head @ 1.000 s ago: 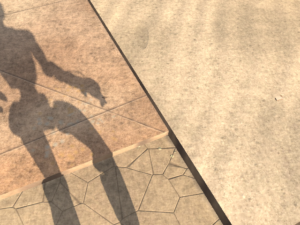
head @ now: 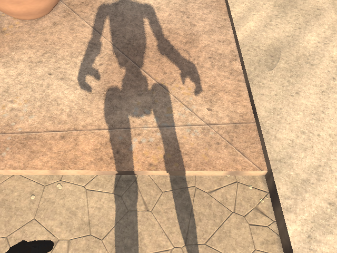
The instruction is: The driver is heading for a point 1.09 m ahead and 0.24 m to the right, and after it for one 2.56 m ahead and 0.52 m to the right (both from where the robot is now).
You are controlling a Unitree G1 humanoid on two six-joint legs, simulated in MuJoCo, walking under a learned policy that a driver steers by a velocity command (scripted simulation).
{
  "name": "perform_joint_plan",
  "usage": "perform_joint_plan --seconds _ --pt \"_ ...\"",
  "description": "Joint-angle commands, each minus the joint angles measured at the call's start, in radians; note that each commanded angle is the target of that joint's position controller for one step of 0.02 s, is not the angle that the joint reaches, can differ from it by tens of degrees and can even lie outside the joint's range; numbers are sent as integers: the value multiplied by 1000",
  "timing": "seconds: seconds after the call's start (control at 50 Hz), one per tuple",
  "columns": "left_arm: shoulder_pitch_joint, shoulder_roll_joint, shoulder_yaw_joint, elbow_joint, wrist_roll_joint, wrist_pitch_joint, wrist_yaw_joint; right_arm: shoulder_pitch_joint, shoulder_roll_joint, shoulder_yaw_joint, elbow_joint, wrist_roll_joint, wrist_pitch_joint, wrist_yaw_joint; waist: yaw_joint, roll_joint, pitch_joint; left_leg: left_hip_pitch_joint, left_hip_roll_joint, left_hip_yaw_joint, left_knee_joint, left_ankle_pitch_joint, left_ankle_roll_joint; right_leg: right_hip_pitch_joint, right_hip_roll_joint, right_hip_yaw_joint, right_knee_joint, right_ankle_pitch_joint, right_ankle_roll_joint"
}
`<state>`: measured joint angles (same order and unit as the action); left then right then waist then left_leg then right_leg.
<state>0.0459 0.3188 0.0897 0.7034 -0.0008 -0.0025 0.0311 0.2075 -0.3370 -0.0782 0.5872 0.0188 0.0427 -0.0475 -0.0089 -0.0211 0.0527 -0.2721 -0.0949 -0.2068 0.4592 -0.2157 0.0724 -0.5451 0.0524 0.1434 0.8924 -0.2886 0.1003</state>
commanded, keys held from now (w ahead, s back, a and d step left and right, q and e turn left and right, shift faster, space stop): shift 0.26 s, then w+shift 0.24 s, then w+e+shift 0.50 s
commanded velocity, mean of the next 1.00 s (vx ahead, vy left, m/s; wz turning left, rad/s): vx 0.51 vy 0.00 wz -0.12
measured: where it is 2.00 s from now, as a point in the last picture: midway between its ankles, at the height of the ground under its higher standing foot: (237, 106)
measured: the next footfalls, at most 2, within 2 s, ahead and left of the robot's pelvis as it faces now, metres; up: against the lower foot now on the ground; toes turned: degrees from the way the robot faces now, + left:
right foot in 0.22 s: +0.10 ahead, -0.15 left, +0.00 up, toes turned +12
left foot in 0.62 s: +0.17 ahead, +0.13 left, +0.00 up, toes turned +6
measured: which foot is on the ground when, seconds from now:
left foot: down 0.00-0.24, up 0.26-0.60, down 0.62-1.00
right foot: up 0.00-0.20, down 0.22-0.62, up 0.64-1.00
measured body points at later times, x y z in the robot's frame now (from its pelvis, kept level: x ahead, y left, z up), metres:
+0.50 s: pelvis +0.08 -0.03 +0.00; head +0.09 -0.04 +0.45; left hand +0.09 +0.26 -0.11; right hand +0.28 -0.28 -0.09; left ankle +0.06 +0.12 -0.70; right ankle +0.06 -0.16 -0.75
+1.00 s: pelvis +0.33 +0.00 -0.03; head +0.37 +0.00 +0.42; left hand +0.61 +0.19 -0.11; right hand +0.23 -0.26 -0.16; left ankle +0.13 +0.13 -0.75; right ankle +0.50 -0.12 -0.70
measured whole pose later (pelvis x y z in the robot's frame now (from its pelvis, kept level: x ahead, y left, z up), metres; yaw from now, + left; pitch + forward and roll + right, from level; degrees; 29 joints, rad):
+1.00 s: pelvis +0.33 +0.00 -0.03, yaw -11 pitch +3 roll +1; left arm 0.01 0.31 0.04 0.66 0.03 0.01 -0.11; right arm 0.50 -0.27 -0.03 0.86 -0.04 -0.10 -0.01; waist -0.07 -0.02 0.02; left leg 0.24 0.01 0.29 0.15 -0.42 -0.05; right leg -0.77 -0.05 -0.12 0.84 -0.07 -0.13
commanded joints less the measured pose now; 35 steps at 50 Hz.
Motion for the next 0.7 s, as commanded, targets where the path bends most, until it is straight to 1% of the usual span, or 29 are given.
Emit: perform_joint_plan --seconds 0.02,0.08,0.12,0.16,0.18,0.2,0.22,0.24,0.26,0.28,0.3,0.32,0.34,0.38,0.4,0.42,0.46,0.48,0.5,0.52,0.54,0.56,0.58,0.6,0.62,0.64,0.66,0.68,0.7 --pt "-29 73 15 -55 -1 -17 -5 -11 -155 -41 -75 -11 -5 -5 -19 180 -142 157 230 -238 -57 282 120 -21 -5 -20 -59 14 7" --pt "-33 79 12 -59 -1 -26 -15 -18 -147 -30 -77 -21 1 4 -33 186 -141 145 243 -268 -22 392 134 36 -19 -34 -99 -23 -7" --pt "-23 85 12 -60 -3 -33 -22 -32 -139 -23 -80 -22 4 11 -36 180 -143 150 247 -286 4 488 141 79 -25 -47 -139 -54 -21" --pt "-5 87 11 -59 -6 -40 -30 -50 -132 -18 -80 -17 5 15 -29 178 -139 153 240 -305 21 531 140 135 -28 -60 -221 -55 -36" --pt "15 84 11 -54 -6 -44 -35 -66 -126 -14 -80 -11 5 16 -13 174 -135 147 225 -309 30 514 129 183 -29 -67 -302 -11 -47" --pt "44 77 10 -46 -2 -49 -38 -85 -114 -9 -80 -3 4 16 15 163 -131 127 200 -303 36 453 104 261 -31 -73 -435 107 -62" --pt "60 86 10 -44 9 -53 -38 -70 -96 -3 -73 -5 -2 16 23 131 -129 89 168 -285 43 332 61 358 -71 -36 -531 289 -82" --pt "60 139 13 -61 27 -52 -32 -15 -58 9 -66 -33 -13 20 -14 -20 -161 32 86 -191 153 85 2 460 -218 113 -541 528 -136" --pt "48 160 12 -47 38 -45 -29 60 -68 2 -52 -31 -19 19 -67 -190 -130 -70 -34 -72 262 -318 -67 471 -348 244 -508 753 -291" --pt "115 95 -5 -29 28 -49 -29 22 -105 -2 -55 -33 -20 14 -7 -182 -172 -128 0 -16 350 -438 -114 480 -401 344 -576 435 -379" --pt "190 136 11 -6 4 -49 -29 -35 -129 -11 -64 -13 -24 14 44 -155 -147 -239 19 35 464 -403 -126 532 -375 375 -637 -38 -370" --pt "226 167 20 11 -13 -46 -24 -58 -119 -13 -60 -4 -27 18 59 -146 -111 -338 44 67 546 -352 -130 543 -355 393 -682 -364 -337" --pt "224 167 16 15 -21 -47 -17 -68 -115 -12 -59 -4 -31 26 61 -163 -52 -406 71 84 586 -295 -129 528 -348 389 -708 -437 -316" --pt "241 144 6 12 -15 -51 -2 -86 -77 -2 -56 -1 -62 44 67 -135 -18 -426 105 134 567 -189 -116 506 -305 315 -742 -387 -291" --pt "256 134 4 11 -13 -56 -1 -98 -55 3 -56 -6 -81 48 76 -127 -22 -415 113 159 527 -146 -109 504 -286 273 -749 -338 -285" --pt "269 130 2 9 -13 -61 -1 -113 -37 8 -57 -8 -96 49 84 -124 -28 -395 117 178 482 -115 -106 497 -273 240 -754 -297 -284" --pt "270 133 2 2 -18 -70 -6 -129 -8 18 -58 -3 -118 50 86 -139 -32 -322 120 201 359 -83 -101 454 -255 182 -760 -233 -285" --pt "264 139 2 -2 -22 -73 -9 -131 -1 21 -57 1 -125 51 83 -147 -27 -271 116 211 291 -77 -96 417 -251 159 -764 -211 -286" --pt "280 172 16 33 41 -56 -41 -125 -18 24 -38 -88 -85 93 74 -118 -27 -190 72 265 231 -128 -86 363 -200 104 -755 -228 -268" --pt "283 173 21 32 40 -47 -56 -119 -10 20 -40 -81 -73 108 72 -159 -10 -116 57 277 171 -153 -82 299 -187 94 -743 -218 -269" --pt "284 167 22 36 30 -41 -65 -107 -14 20 -39 -67 -69 107 61 -167 3 -57 48 283 126 -154 -78 250 -194 107 -727 -218 -277" --pt "273 161 22 35 20 -36 -68 -74 -13 20 -31 -57 -72 99 34 -152 13 25 49 285 63 -88 -73 189 -203 123 -704 -227 -279" --pt "252 152 21 32 11 -32 -66 -9 -16 19 -9 -53 -81 86 -13 -114 12 152 57 277 -2 -11 -64 109 -194 130 -658 -237 -270" --pt "224 119 13 20 13 -35 -62 108 -48 7 30 -52 -94 68 -75 -45 -16 342 74 252 -15 -22 -56 -16 -162 125 -554 -227 -249" --pt "159 56 -5 -11 15 -47 -61 290 -116 -12 70 -64 -110 49 -178 104 -92 543 228 74 -78 -192 -41 -161 -65 49 -281 -223 -213" --pt "95 -47 -36 -87 -2 -62 -56 381 -260 -36 70 -83 -116 36 -212 359 -151 574 502 -338 -280 -633 -2 -323 35 -55 69 -273 -186" --pt "118 12 -28 -92 4 -54 -52 283 -249 -41 61 -84 -111 29 -143 242 -121 445 572 -509 -308 -744 65 -382 -26 -5 229 -169 -205" --pt "104 51 -17 -73 13 -44 -60 195 -158 -14 47 -72 -113 34 -97 139 -46 386 514 -379 -277 -641 52 -392 -71 5 273 -73 -204" --pt "144 58 -13 -47 20 -41 -76 146 -100 4 43 -65 -117 39 -58 123 -36 330 449 -233 -279 -516 27 -341 -94 -9 257 -8 -188"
